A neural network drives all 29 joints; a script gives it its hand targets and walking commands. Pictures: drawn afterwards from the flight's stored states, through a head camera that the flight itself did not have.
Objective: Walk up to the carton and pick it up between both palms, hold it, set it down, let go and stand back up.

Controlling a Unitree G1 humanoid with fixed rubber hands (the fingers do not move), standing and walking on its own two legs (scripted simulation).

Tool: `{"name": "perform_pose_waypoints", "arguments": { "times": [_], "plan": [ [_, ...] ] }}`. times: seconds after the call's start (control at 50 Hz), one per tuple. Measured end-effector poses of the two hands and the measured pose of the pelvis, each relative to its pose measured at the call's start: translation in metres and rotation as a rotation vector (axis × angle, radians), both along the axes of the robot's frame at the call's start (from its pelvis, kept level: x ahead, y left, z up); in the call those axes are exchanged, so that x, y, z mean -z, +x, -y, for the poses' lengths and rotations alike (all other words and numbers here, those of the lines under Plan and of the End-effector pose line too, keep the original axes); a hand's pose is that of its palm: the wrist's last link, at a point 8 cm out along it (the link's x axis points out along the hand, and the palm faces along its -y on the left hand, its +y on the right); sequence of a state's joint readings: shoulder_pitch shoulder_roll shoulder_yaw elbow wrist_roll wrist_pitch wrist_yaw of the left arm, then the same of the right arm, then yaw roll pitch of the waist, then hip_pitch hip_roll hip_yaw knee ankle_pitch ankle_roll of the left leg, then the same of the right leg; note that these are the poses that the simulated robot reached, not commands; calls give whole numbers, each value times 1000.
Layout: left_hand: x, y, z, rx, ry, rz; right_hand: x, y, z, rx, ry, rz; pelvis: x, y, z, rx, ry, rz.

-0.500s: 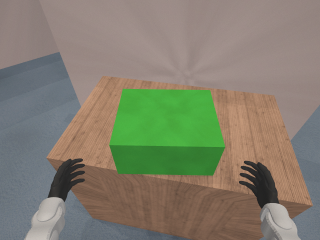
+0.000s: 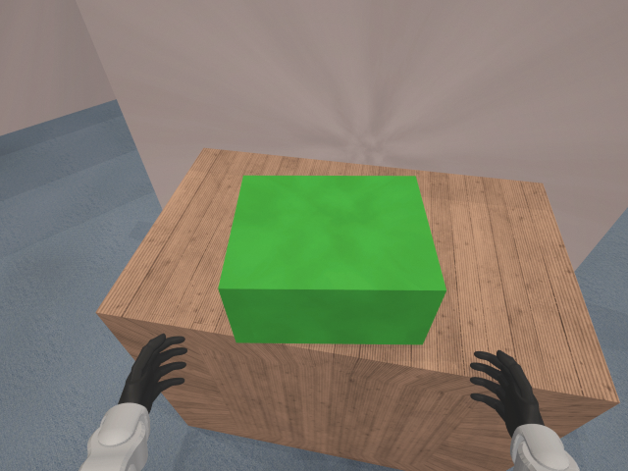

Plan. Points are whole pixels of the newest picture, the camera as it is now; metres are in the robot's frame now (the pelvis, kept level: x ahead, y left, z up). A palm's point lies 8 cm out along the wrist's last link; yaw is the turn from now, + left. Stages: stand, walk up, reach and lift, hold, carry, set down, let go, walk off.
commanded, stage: set down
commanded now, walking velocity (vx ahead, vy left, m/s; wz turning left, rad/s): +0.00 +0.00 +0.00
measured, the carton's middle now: (329, 256) +0.45 +0.01 -0.03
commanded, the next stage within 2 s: let go in 1.28 s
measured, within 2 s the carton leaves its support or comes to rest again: neither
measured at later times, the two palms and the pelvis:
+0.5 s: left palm (163, 455) +0.15 +0.23 -0.08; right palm (510, 458) +0.16 -0.22 -0.08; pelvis -0.01 -0.01 +0.00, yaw -1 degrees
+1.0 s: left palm (178, 464) +0.15 +0.21 -0.09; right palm out of the picture +0.13 -0.24 -0.09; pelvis -0.02 -0.02 -0.01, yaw -1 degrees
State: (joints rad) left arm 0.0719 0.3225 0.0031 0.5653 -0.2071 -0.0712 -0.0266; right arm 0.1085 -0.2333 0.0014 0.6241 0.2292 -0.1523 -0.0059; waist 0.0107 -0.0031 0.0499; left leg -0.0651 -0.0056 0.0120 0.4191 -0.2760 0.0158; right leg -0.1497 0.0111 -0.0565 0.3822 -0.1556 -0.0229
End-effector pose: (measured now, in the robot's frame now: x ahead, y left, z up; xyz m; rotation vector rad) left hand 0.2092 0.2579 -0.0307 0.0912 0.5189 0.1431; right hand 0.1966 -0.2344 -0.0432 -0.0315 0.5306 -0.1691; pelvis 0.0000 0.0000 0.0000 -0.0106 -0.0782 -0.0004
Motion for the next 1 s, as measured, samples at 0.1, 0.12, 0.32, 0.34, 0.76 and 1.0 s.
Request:
{"name": "perform_pose_waypoints", "arguments": {
  "times": [0.1,0.12,0.32,0.34,0.76,1.0],
  "plan": [
    [34,-42,4,-14,-1,-173,22,-42,-2,15,-8,-129,1,5,4,7,-1,12],
    [39,-49,5,-13,1,-195,24,-48,-2,13,-11,-143,1,5,4,9,-1,13],
    [56,-65,28,7,12,-246,31,-49,-10,-55,-58,-163,4,-2,9,14,-1,15],
    [55,-63,29,9,14,-242,31,-46,-11,-60,-59,-158,4,-3,9,14,-1,17],
    [61,-81,42,1,54,-384,52,-79,-2,-78,-72,-282,4,-13,17,13,6,37],
    [60,-64,51,16,44,-342,42,-68,2,-85,-89,-236,6,-16,24,16,12,24]
  ]
}}
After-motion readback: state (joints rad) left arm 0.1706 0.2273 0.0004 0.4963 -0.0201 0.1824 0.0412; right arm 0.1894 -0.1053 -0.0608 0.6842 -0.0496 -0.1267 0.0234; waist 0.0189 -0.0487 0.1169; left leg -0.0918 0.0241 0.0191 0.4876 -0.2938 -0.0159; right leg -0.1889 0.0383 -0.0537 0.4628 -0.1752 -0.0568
